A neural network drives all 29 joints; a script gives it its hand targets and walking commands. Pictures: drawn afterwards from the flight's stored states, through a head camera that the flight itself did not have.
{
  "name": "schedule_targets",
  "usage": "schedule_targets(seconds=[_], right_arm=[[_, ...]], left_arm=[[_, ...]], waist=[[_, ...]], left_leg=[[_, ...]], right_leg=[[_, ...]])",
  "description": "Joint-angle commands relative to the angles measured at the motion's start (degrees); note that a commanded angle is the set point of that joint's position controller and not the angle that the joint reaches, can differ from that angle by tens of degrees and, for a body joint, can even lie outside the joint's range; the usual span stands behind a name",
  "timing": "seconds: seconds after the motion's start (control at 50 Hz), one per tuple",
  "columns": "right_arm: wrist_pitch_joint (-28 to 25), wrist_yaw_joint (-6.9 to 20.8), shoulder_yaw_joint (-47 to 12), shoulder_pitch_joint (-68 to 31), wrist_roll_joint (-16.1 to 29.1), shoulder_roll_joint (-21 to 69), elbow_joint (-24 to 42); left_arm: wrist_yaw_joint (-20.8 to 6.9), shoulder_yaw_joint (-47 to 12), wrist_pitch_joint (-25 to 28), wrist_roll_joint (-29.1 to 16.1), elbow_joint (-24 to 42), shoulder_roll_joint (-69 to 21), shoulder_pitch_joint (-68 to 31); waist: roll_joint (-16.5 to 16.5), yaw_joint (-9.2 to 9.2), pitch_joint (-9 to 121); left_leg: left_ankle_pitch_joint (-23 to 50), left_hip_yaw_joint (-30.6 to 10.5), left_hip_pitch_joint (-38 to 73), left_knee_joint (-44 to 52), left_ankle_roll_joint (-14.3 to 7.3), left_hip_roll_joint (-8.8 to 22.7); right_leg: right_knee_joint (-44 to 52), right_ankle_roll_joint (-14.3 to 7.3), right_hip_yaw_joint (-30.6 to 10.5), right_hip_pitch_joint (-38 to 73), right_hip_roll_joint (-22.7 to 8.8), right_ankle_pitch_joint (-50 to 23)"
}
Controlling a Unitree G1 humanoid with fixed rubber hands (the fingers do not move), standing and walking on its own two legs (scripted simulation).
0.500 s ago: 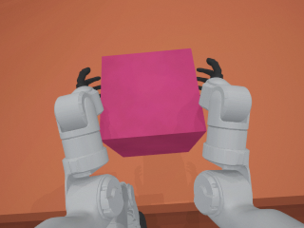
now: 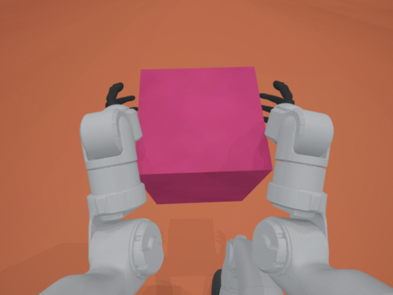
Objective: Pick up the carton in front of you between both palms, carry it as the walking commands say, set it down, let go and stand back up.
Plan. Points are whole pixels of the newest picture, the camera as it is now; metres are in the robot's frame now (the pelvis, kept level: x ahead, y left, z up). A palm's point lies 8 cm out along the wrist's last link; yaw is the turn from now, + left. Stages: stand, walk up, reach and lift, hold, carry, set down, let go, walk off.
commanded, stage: carry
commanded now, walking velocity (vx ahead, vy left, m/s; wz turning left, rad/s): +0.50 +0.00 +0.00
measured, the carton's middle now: (198, 145) +0.40 +0.01 +0.10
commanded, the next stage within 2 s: none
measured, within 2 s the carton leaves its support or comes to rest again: neither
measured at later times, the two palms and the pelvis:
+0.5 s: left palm out of the picture +0.64 +0.13 +0.33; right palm out of the picture +0.64 -0.15 +0.33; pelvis +0.29 +0.00 +0.13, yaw +1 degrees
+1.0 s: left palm out of the picture +0.91 +0.13 +0.26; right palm out of the picture +0.91 -0.15 +0.26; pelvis +0.57 -0.01 +0.14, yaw +0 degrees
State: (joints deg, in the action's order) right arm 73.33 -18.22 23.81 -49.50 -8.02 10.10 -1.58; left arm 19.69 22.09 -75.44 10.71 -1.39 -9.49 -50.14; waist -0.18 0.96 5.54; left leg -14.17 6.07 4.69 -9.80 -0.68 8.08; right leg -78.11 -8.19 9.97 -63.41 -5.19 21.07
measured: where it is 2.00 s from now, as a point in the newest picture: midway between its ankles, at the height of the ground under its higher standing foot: (185, 134)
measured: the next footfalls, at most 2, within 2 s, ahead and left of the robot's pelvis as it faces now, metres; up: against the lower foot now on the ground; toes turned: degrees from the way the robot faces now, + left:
right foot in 0.04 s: +0.25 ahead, -0.12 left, +0.16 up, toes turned -6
left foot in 0.54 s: +0.47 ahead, +0.10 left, +0.16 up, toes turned +6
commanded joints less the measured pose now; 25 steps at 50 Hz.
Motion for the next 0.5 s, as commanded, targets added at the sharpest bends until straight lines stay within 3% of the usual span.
schedule_targets(seconds=[0.0, 0.02, 0.04, 0.06, 0.08, 0.1, 0.12, 0.14, 0.16, 0.18, 0.2, 0.22, 0.24, 0.28, 0.34, 0.38, 0.4, 0.44, 0.48], right_arm=[[0.89, 9.01, -24.19, -31.65, 11.51, 42.42, -8.09], [0.28, 9.06, -24.44, -31.32, 10.67, 43.11, -6.35], [-0.05, 8.82, -21.78, -29.23, 8.57, 43.38, -7.66], [-1.17, 8.60, -21.23, -30.75, 7.47, 43.36, -4.06], [-2.02, 8.41, -20.95, -33.95, 7.76, 45.11, -3.57], [-2.80, 8.63, -22.70, -38.19, 8.87, 46.67, -0.82], [-3.61, 8.90, -24.56, -40.25, 9.33, 47.29, 1.15], [-4.06, 9.23, -24.47, -36.78, 8.82, 46.68, -2.24], [-4.41, 9.74, -25.81, -35.45, 8.81, 47.60, -2.64], [-4.63, 10.28, -28.46, -35.27, 10.18, 49.42, -2.22], [-4.89, 10.70, -29.99, -34.91, 11.70, 51.15, -1.57], [-4.98, 10.90, -31.31, -35.50, 12.73, 51.82, -0.66], [-4.69, 10.71, -32.78, -34.96, 13.29, 50.90, 0.59], [-3.88, 10.09, -34.72, -32.81, 13.97, 49.33, 0.60], [-2.01, 9.57, -34.56, -29.86, 14.25, 46.80, -3.05], [-1.32, 9.66, -33.50, -32.28, 15.77, 46.88, -2.61], [-1.10, 9.78, -33.85, -35.22, 16.89, 47.00, -0.93], [-0.29, 9.51, -32.28, -33.73, 16.31, 46.82, -5.62], [0.00, 9.18, -30.41, -32.80, 16.13, 46.79, -9.14]], left_arm=[[-8.67, -31.01, 1.90, -19.20, -4.38, -49.10, -38.30], [-9.33, -32.88, 2.87, -20.95, -0.99, -50.52, -40.85], [-9.83, -33.71, 3.34, -22.63, -2.56, -51.85, -42.97], [-10.99, -35.58, 3.97, -25.22, -1.63, -55.93, -43.85], [-12.35, -36.89, 4.49, -27.90, -0.41, -58.37, -45.63], [-13.38, -36.77, 5.30, -29.13, 0.86, -60.47, -46.97], [-14.24, -37.23, 5.78, -29.56, 0.17, -62.10, -46.87], [-14.83, -37.89, 5.88, -29.24, -3.34, -62.95, -43.32], [-15.05, -38.14, 6.48, -28.34, -2.95, -63.07, -42.87], [-14.86, -37.79, 6.96, -26.93, -3.04, -62.76, -40.49], [-14.54, -37.54, 7.38, -26.24, -0.08, -61.71, -40.62], [-14.16, -37.76, 7.49, -25.66, 1.25, -60.86, -40.88], [-13.62, -37.48, 7.18, -24.94, 1.48, -58.96, -39.57], [-12.86, -36.54, 6.32, -22.77, -0.20, -55.21, -33.95], [-11.85, -32.33, 4.58, -18.55, -4.74, -48.88, -27.72], [-11.46, -30.37, 3.81, -17.73, -3.88, -46.92, -28.48], [-11.28, -30.28, 3.70, -18.01, -2.16, -46.25, -30.43], [-10.57, -28.08, 2.95, -16.04, -4.46, -43.87, -30.02], [-9.77, -26.14, 2.41, -14.27, -6.13, -42.46, -30.53]], waist=[[-15.08, -13.61, 29.67], [-3.10, -11.39, 30.99], [18.60, -6.37, 36.15], [13.30, -6.98, 37.14], [8.29, -6.50, 32.62], [6.55, -6.10, 28.66], [4.30, -4.81, 26.08], [1.03, -3.23, 25.27], [0.40, -3.70, 24.27], [0.25, -5.32, 23.15], [1.04, -6.25, 23.29], [1.75, -5.67, 22.97], [2.90, -6.72, 23.50], [5.14, -5.99, 23.47], [9.31, -4.32, 21.03], [8.15, -3.36, 18.27], [9.02, -3.64, 17.04], [9.54, -3.07, 15.05], [6.79, -0.73, 17.17]], left_leg=[[81.50, 4.38, -6.53, -40.86, -4.96, 0.07], [45.13, 0.47, -18.32, -61.94, -2.02, -5.39], [1.08, -7.07, -34.33, -84.69, -0.25, -15.27], [1.57, -17.02, -38.73, -97.33, -2.99, -12.84], [0.56, -18.26, -44.11, -98.48, -5.10, -11.43], [-0.99, -16.32, -46.93, -96.71, -6.13, -9.84], [-1.55, -14.96, -49.77, -95.35, -6.43, -8.05], [-1.77, -14.17, -50.47, -92.84, -5.85, -6.59], [-2.15, -13.47, -51.71, -90.22, -5.69, -6.54], [-5.20, -12.16, -54.42, -85.88, -5.45, -6.29], [-13.00, -11.13, -53.95, -75.62, -4.65, -6.17], [-15.77, -9.56, -53.97, -70.67, -4.22, -6.44], [-13.94, -8.11, -54.01, -64.78, -4.19, -5.71], [-6.23, -6.23, -54.04, -57.96, -3.76, -4.31], [2.01, -4.27, -47.07, -41.91, -2.54, -3.40], [4.08, -0.09, -40.77, -32.84, -1.81, -5.57], [5.25, 1.26, -38.19, -28.43, -1.21, -6.46], [7.26, 3.22, -34.22, -22.33, -1.45, -7.81], [8.19, 5.50, -23.30, -15.91, -1.66, -10.39]], right_leg=[[29.89, 0.38, 2.90, 51.69, 12.70, -1.28], [45.57, -3.63, -23.60, 57.73, 3.60, -0.30], [53.65, -14.35, -56.65, 66.79, -12.07, -14.73], [50.30, -15.58, -55.27, 63.63, -11.30, -12.50], [48.29, -11.41, -47.98, 60.88, -8.29, -8.13], [46.87, -8.39, -43.58, 57.64, -7.23, -7.18], [46.92, -6.19, -41.30, 56.09, -8.32, -4.33], [48.76, -5.07, -38.02, 55.43, -9.67, 0.98], [48.41, -4.97, -36.16, 57.03, -9.22, -0.08], [48.12, -5.88, -35.28, 60.05, -8.67, -5.87], [49.65, -6.06, -32.16, 62.55, -8.71, -12.39], [49.82, -6.06, -29.42, 63.62, -8.84, -14.40], [49.14, -6.41, -26.59, 65.74, -9.46, -19.41], [51.77, -6.98, -23.87, 66.07, -10.26, -22.67], [54.90, -3.80, -15.24, 63.55, -7.72, -22.73], [56.15, -1.91, -10.50, 61.04, -5.80, -22.46], [57.37, -0.93, -10.03, 59.67, -5.68, -21.61], [55.83, 0.19, -9.08, 59.64, -6.32, -23.00], [45.70, 2.93, -5.06, 58.92, -4.50, -31.67]])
